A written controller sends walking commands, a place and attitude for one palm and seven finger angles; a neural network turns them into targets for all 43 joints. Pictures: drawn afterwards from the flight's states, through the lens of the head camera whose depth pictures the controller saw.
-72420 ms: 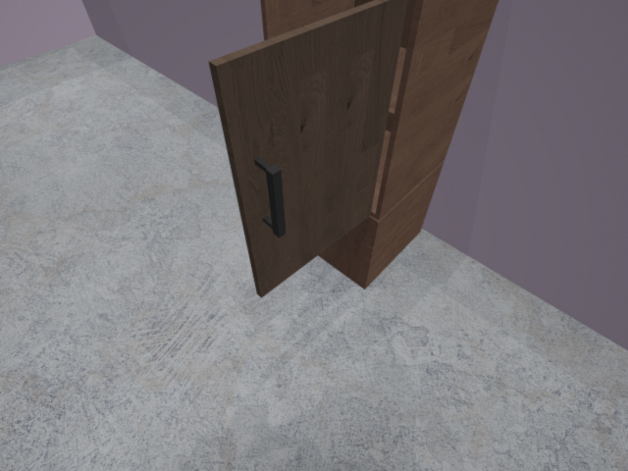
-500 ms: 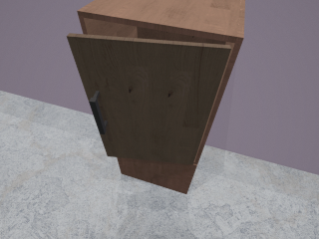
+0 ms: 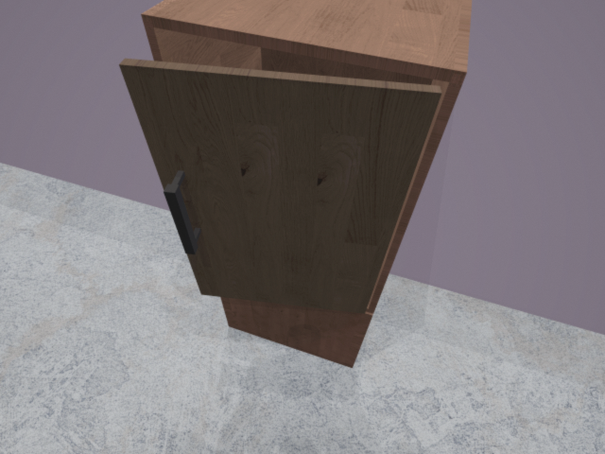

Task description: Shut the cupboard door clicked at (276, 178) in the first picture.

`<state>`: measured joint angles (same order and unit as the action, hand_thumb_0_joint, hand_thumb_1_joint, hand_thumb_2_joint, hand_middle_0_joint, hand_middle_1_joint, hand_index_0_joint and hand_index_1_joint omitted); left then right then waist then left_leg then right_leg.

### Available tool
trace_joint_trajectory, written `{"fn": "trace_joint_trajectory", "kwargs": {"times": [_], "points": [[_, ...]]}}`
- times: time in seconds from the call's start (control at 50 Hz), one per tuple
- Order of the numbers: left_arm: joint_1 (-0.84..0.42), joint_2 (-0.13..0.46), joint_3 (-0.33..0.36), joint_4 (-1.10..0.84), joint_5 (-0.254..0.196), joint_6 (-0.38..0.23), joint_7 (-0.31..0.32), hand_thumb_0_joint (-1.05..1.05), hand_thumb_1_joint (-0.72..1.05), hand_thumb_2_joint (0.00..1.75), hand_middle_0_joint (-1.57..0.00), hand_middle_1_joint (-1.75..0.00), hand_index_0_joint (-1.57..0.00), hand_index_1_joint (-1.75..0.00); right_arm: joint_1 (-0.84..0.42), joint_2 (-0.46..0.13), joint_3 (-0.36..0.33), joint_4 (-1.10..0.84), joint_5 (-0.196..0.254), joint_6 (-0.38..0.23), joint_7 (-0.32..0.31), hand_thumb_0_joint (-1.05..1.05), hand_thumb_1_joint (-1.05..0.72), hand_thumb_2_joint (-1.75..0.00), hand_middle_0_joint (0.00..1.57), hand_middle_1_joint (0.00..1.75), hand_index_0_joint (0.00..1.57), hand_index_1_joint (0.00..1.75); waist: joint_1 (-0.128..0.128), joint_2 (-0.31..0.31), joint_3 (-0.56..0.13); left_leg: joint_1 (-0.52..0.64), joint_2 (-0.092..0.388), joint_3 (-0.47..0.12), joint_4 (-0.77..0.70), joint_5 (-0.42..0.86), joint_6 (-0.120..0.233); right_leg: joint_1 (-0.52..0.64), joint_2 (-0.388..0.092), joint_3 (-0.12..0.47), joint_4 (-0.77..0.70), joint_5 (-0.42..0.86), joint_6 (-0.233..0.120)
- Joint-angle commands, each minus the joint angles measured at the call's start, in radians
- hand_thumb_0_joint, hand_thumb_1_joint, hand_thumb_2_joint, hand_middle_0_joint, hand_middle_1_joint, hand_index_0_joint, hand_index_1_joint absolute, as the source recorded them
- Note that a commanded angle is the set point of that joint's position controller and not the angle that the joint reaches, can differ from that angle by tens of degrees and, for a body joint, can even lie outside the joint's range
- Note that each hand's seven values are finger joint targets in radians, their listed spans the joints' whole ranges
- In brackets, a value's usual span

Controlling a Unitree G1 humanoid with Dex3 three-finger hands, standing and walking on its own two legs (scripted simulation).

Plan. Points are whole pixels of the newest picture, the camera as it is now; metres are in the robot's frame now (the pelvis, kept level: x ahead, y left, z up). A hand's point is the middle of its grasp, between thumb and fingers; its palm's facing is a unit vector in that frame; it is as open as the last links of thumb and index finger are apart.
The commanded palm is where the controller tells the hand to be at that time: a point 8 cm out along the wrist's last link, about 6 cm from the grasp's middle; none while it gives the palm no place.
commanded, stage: look again from close up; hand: left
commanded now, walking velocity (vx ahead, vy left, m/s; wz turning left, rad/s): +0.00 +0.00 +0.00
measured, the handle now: (185, 214) +0.49 +0.24 -0.02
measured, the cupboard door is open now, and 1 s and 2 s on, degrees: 12 12 12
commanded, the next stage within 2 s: shuffle to correct the standing spot in 0.52 s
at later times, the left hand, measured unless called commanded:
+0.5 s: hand out of the picture +0.03 +0.24 -0.16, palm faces +0.01 -0.95 -0.31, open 7.4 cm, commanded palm none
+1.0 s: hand out of the picture -0.02 +0.21 -0.19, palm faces -0.01 -0.99 -0.16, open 7.4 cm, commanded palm none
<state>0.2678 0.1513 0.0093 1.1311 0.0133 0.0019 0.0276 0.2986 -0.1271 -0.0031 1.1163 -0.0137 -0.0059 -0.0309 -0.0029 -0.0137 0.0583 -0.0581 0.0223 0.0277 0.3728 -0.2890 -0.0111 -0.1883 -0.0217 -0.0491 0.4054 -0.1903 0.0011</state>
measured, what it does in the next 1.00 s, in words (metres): stands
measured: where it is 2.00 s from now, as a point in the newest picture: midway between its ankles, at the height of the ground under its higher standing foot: outside the picture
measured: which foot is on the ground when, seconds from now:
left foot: down 0.00-1.00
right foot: down 0.00-1.00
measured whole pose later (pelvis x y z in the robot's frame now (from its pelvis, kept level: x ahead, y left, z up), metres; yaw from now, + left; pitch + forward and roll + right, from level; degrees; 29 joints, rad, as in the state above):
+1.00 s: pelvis -0.01 +0.04 -0.01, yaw -2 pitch -1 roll +0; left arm 0.34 0.17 0.00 1.07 0.02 0.02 0.01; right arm 0.35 -0.18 0.00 1.11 -0.02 0.00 0.00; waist 0.01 -0.02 0.01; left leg -0.14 -0.01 0.08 0.53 -0.37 0.04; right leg -0.28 -0.05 0.01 0.53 -0.24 0.02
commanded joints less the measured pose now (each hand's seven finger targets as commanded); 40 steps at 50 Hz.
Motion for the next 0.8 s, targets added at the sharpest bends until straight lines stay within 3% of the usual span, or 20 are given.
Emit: {"fn": "trace_joint_trajectory", "kwargs": {"times": [0.0, 0.02, 0.04, 0.1, 0.12, 0.18, 0.28, 0.34, 0.46, 0.6, 0.68, 0.72, 0.78], "points": [[0.048, 0.197, 0.047, -0.108, 0.001, -0.047, 0.011, 0.0, 0.9, 0.9, -0.2, -0.3, -0.2, -0.3, 0.023, -0.202, -0.06, -0.12, -0.007, -0.061, -0.022, 0.0, -0.9, -0.9, 0.2, 0.3, 0.2, 0.3, -0.006, 0.126, -0.219, -0.052, 0.066, -0.056, 0.086, 0.488, 0.038, 0.135, -0.096, 0.083, 0.123, 0.421, -0.065], [0.066, 0.174, 0.033, -0.114, -0.005, -0.045, 0.013, 0.0, 0.9, 0.9, -0.2, -0.3, -0.2, -0.3, 0.035, -0.176, -0.051, -0.118, -0.001, -0.055, -0.026, 0.0, -0.9, -0.9, 0.2, 0.3, 0.2, 0.3, -0.001, 0.123, -0.243, -0.05, 0.065, -0.051, 0.108, 0.436, 0.039, 0.147, -0.105, 0.082, 0.11, 0.422, -0.067], [0.073, 0.161, 0.032, -0.119, -0.003, -0.039, 0.012, 0.0, 0.9, 0.9, -0.2, -0.3, -0.2, -0.3, 0.042, -0.166, -0.05, -0.123, 0.001, -0.044, -0.025, 0.0, -0.9, -0.9, 0.2, 0.3, 0.2, 0.3, -0.007, 0.08, -0.213, -0.083, 0.059, -0.05, 0.113, 0.33, 0.036, 0.126, -0.106, 0.087, 0.097, 0.37, -0.066], [0.022, 0.191, 0.036, -0.141, 0.003, -0.032, 0.01, 0.0, 0.9, 0.9, -0.2, -0.3, -0.2, -0.3, 0.014, -0.193, -0.055, -0.14, 0.001, -0.024, -0.015, 0.0, -0.9, -0.9, 0.2, 0.3, 0.2, 0.3, -0.015, -0.066, -0.034, -0.179, 0.044, -0.053, 0.088, 0.118, 0.039, 0.02, -0.116, 0.119, 0.041, 0.209, -0.065], [0.004, 0.202, 0.037, -0.148, 0.003, -0.032, 0.009, 0.0, 0.9, 0.9, -0.2, -0.3, -0.2, -0.3, 0.004, -0.209, -0.058, -0.144, 0.001, -0.022, -0.012, 0.0, -0.9, -0.9, 0.2, 0.3, 0.2, 0.3, -0.016, -0.075, 0.014, -0.192, 0.047, -0.059, 0.074, 0.096, 0.041, -0.022, -0.111, 0.123, 0.022, 0.136, -0.063], [-0.016, 0.218, 0.036, -0.162, 0.002, -0.032, 0.006, 0.0, 0.9, 0.9, -0.2, -0.3, -0.2, -0.3, -0.024, -0.228, -0.053, -0.145, -0.002, -0.024, -0.002, 0.0, -0.9, -0.9, 0.2, 0.3, 0.2, 0.3, -0.008, -0.032, 0.064, -0.204, 0.057, -0.071, 0.036, 0.096, 0.049, -0.054, -0.093, 0.123, 0.001, 0.045, -0.054], [-0.049, 0.254, 0.037, -0.175, 0.001, -0.03, 0.0, 0.0, 0.9, 0.9, -0.2, -0.3, -0.2, -0.3, -0.083, -0.273, -0.05, -0.152, -0.004, -0.031, 0.007, 0.0, -0.9, -0.9, 0.2, 0.3, 0.2, 0.3, 0.006, 0.033, 0.028, -0.208, 0.068, -0.088, -0.015, 0.072, 0.053, -0.006, -0.085, 0.115, -0.009, 0.021, -0.04], [-0.077, 0.284, 0.039, -0.182, 0.0, -0.032, -0.005, 0.0, 0.9, 0.9, -0.2, -0.3, -0.2, -0.3, -0.105, -0.302, -0.05, -0.156, -0.004, -0.029, 0.012, 0.0, -0.9, -0.9, 0.2, 0.3, 0.2, 0.3, 0.004, 0.004, 0.015, -0.202, 0.066, -0.09, -0.03, 0.029, 0.051, -0.007, -0.092, 0.127, -0.039, -0.036, -0.036], [-0.099, 0.298, 0.034, -0.181, 0.004, -0.025, -0.009, 0.0, 0.9, 0.9, -0.2, -0.3, -0.2, -0.3, -0.13, -0.32, -0.047, -0.148, -0.005, -0.026, 0.022, 0.0, -0.9, -0.9, 0.2, 0.3, 0.2, 0.3, 0.01, 0.022, 0.002, -0.217, 0.075, -0.107, -0.086, -0.053, 0.051, 0.01, -0.09, 0.11, -0.051, -0.07, -0.023], [-0.107, 0.318, 0.029, -0.158, 0.002, -0.029, -0.011, 0.0, 0.9, 0.9, -0.2, -0.3, -0.2, -0.3, -0.138, -0.348, -0.044, -0.123, 0.0, -0.027, 0.026, 0.0, -0.9, -0.9, 0.2, 0.3, 0.2, 0.3, 0.008, 0.018, -0.024, -0.209, 0.08, -0.115, -0.093, -0.036, 0.047, 0.028, -0.102, 0.11, -0.061, -0.047, -0.019], [-0.044, 0.232, 0.009, -0.127, 0.005, -0.009, -0.007, 0.0, 0.9, 0.9, -0.2, -0.3, -0.2, -0.3, -0.059, -0.25, -0.019, -0.079, -0.007, -0.003, 0.028, 0.0, -0.9, -0.9, 0.2, 0.3, 0.2, 0.3, 0.005, -0.011, -0.012, -0.201, 0.058, -0.065, -0.068, -0.15, 0.029, -0.01, -0.1, 0.132, -0.081, -0.209, -0.012], [-0.017, 0.228, 0.01, -0.124, 0.008, 0.001, -0.007, 0.0, 0.9, 0.9, -0.2, -0.3, -0.2, -0.3, -0.035, -0.239, -0.018, -0.07, -0.009, 0.009, 0.03, 0.0, -0.9, -0.9, 0.2, 0.3, 0.2, 0.3, 0.006, -0.029, 0.035, -0.226, 0.047, -0.047, -0.054, -0.221, 0.029, -0.059, -0.098, 0.16, -0.095, -0.309, -0.017], [0.015, 0.23, 0.019, -0.129, 0.01, 0.0, -0.006, 0.0, 0.9, 0.9, -0.2, -0.3, -0.2, -0.3, -0.001, -0.222, -0.017, -0.065, -0.009, 0.01, 0.03, 0.0, -0.9, -0.9, 0.2, 0.3, 0.2, 0.3, 0.008, -0.052, 0.054, -0.243, 0.032, -0.023, -0.006, -0.213, 0.033, -0.076, -0.112, 0.203, -0.105, -0.356, -0.038]]}}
